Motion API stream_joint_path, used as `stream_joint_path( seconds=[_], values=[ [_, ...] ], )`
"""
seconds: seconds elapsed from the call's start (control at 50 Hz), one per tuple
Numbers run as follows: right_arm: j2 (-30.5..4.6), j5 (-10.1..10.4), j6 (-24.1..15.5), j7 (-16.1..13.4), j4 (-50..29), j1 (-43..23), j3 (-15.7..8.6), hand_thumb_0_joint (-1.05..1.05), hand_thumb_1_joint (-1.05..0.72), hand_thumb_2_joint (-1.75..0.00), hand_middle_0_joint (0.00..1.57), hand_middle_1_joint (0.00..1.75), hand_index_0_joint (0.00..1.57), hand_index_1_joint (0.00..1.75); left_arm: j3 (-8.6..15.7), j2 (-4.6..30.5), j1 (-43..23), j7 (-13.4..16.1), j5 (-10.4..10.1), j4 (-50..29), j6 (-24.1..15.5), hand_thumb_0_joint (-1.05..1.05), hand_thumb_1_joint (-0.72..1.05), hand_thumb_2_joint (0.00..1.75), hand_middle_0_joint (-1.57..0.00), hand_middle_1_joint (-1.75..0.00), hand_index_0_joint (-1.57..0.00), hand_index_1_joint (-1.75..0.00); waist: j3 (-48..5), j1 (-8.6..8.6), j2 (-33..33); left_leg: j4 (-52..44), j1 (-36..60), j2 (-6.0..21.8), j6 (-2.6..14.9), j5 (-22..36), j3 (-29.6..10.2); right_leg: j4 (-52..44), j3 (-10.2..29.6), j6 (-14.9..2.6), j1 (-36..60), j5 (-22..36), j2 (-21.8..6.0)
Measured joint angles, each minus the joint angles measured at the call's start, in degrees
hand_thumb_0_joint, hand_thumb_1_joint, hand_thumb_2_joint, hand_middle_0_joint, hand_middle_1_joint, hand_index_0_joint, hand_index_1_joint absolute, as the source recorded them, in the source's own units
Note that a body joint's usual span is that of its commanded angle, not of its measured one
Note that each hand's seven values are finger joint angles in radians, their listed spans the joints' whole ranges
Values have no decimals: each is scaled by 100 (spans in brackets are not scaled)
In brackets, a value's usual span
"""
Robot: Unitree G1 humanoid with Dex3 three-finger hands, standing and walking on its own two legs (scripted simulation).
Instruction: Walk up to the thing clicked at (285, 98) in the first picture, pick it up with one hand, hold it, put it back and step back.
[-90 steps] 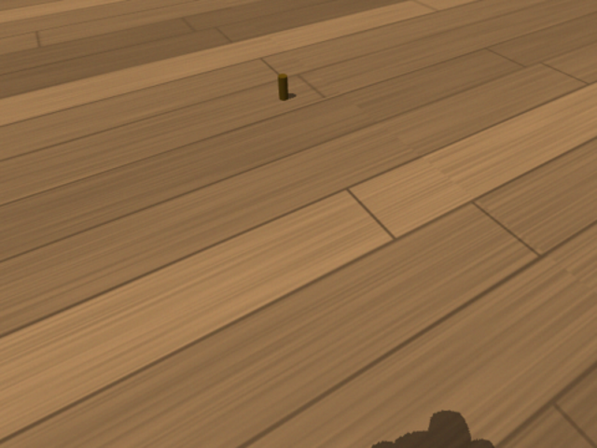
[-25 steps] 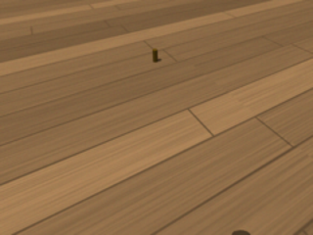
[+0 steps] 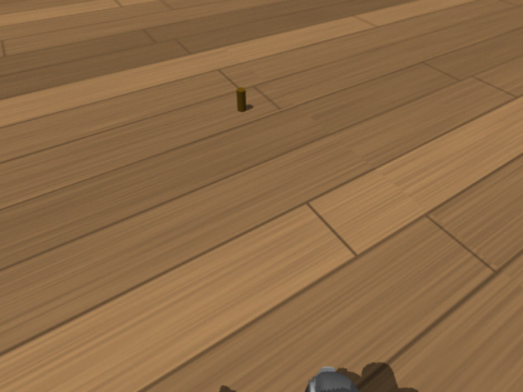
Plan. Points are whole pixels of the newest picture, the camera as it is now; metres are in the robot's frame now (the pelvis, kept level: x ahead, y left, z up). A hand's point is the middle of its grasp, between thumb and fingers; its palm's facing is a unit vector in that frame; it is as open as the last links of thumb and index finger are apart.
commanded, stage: walk up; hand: left
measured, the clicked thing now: (241, 99) +1.99 +0.09 -0.70
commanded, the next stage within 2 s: none
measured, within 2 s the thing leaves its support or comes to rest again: neither
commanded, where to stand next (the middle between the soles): +1.62 -0.06 m, yaw +0 degrees
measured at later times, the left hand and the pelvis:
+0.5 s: hand (142, 281) +0.37 +0.26 -0.14, palm faces -0.01 -0.94 -0.35, open 7.4 cm; pelvis +0.33 -0.02 +0.00, yaw +0 degrees
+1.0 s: hand (176, 155) +0.77 +0.25 -0.14, palm faces -0.12 -0.92 -0.37, open 7.4 cm; pelvis +0.64 -0.02 -0.02, yaw -1 degrees
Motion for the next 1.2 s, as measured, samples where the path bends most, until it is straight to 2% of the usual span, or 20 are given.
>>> stream_joint_path(
  seconds=[0.06,0.12,0.16,0.22,0.26,0.34,0.46,0.54,0.58,0.6,0.66,0.7,0.82,0.9,0.98,1.02,1.04,1.1,1.14,1.2],
  values=[
    [-37,-7,37,-18,59,200,-12,1,-90,-90,21,30,21,30,-1,-69,-256,-25,-9,-60,26,0,90,90,-20,-30,-20,-30,29,-105,123,-139,411,51,-137,-289,-30,-695,-106,-111,52,463,14],
    [-79,-39,107,-77,109,399,-27,1,-90,-90,21,30,21,30,6,-126,-477,-11,-38,-164,20,0,90,90,-20,-30,-20,-30,-6,-197,268,131,650,202,-270,-823,-101,-1056,-292,-258,366,473,175],
    [-135,-78,196,-140,200,355,-38,1,-90,-90,21,30,21,30,79,-268,-627,82,-32,-253,-63,0,90,90,-20,-30,-20,-30,112,-118,560,1367,373,560,-150,-1219,-148,-729,-423,-248,468,347,462],
    [-57,21,266,-192,208,105,24,1,-90,-90,21,29,21,30,74,-421,-636,191,-89,-463,-195,0,90,90,-20,-30,-20,-30,278,-23,574,4236,-924,389,60,-810,-668,-419,-450,-261,706,-221,507],
    [-73,57,233,-167,164,-59,53,1,-90,-90,21,29,21,30,9,-535,-512,244,-118,-502,-229,0,90,90,-20,-30,-21,-30,305,35,630,4990,-1691,347,162,-289,-755,-737,-481,-267,1129,-295,543],
    [-127,-12,190,-40,-82,-340,20,1,-90,-90,21,29,21,30,-39,-580,-64,278,-96,-437,-283,0,90,90,-21,-30,-21,-30,216,131,698,4474,-2826,551,117,315,-741,-1426,-482,-275,1892,-378,668],
    [-175,-119,224,138,-247,-607,-68,1,-90,-90,21,29,21,30,36,-340,523,248,-20,-333,-297,0,90,90,-21,-30,-21,-30,88,315,581,2433,-3475,820,-158,947,-598,-1890,-445,-194,2733,-814,733],
    [-186,-113,205,171,-236,-698,-108,1,-90,-90,21,29,20,30,79,-104,768,244,-15,-253,-254,0,90,90,-21,-30,-21,-30,15,442,439,1606,-3195,753,-111,1437,-430,-1734,-428,-26,3194,-1424,677],
    [-205,-126,146,154,-267,-701,-128,1,-90,-90,21,29,21,30,92,2,894,278,-9,-219,-212,0,90,90,-21,-30,-21,-30,-48,459,322,1447,-2865,584,-1,1286,-315,-1259,-384,3,3264,-1921,545],
    [-154,-165,96,112,-280,-755,-150,1,-90,-90,21,29,21,30,108,53,882,322,-19,-171,-168,0,90,90,-21,-30,-21,-30,0,431,149,1685,-2842,448,36,1092,-218,-620,-319,-69,3089,-2103,355],
    [-18,-87,-18,18,-428,-785,-115,1,-90,-90,21,29,21,30,45,36,751,450,-90,-76,-61,1,90,90,-20,-30,-20,-30,118,281,35,1979,-2646,368,81,587,-146,1697,260,-249,2056,-1905,603],
    [81,-14,-26,-36,-478,-701,-33,0,-90,-90,21,29,21,30,-15,42,675,441,-131,-80,-95,1,90,90,-20,-30,-20,-30,150,229,-51,1686,-2264,332,81,515,-68,2286,334,-277,1448,-1542,627],
    [122,11,-40,-82,-440,-287,93,0,-90,-90,21,30,21,30,-53,-49,416,240,-97,-275,-104,0,90,90,-20,-30,-20,-30,174,127,-67,812,-1215,220,65,341,66,1195,84,-64,360,-956,181],
    [41,12,-12,-64,-389,-58,91,1,-90,-90,21,30,21,30,-37,-117,181,136,-37,-350,-59,0,90,90,-20,-30,-20,-30,221,5,36,588,-673,198,-48,47,73,-99,-45,-80,220,-179,59],
    [-74,15,101,-91,-319,155,46,1,-90,-90,21,30,21,30,13,-174,6,107,-26,-370,-75,0,90,90,-20,-30,-20,-30,155,-92,187,884,-276,269,-221,-589,45,-837,-230,-193,557,231,200],
    [-154,1,162,-143,-249,204,16,1,-90,-90,21,30,21,30,66,-242,-85,148,-14,-381,-143,0,90,90,-20,-30,-20,-30,145,-76,407,1654,-351,495,-145,-1050,-49,-741,-363,-233,754,107,394],
    [-159,13,210,-176,-202,155,7,1,-90,-90,21,30,21,30,84,-293,-138,183,-10,-418,-185,0,90,90,-20,-30,-20,-30,185,-59,511,2424,-607,548,-49,-1026,-231,-493,-431,-242,761,-124,456],
    [-147,55,290,-211,-98,-43,60,1,-90,-90,21,29,21,30,22,-420,-146,267,-85,-560,-273,0,90,90,-20,-30,-21,-30,249,61,579,4498,-1588,243,101,-797,-641,-420,-462,-288,1062,-475,460],
    [-149,84,278,-195,-101,-172,88,1,-90,-90,21,29,20,30,-19,-491,-43,320,-112,-593,-294,0,90,90,-21,-30,-21,-30,236,139,636,4843,-2140,208,143,-413,-680,-740,-482,-290,1404,-485,490],
    [-139,40,240,-101,-216,-319,76,1,-90,-90,21,29,20,30,-39,-507,203,356,-95,-570,-308,0,90,90,-21,-30,-21,-30,175,210,694,4406,-2773,324,102,46,-724,-1239,-516,-289,1869,-474,576]
  ],
)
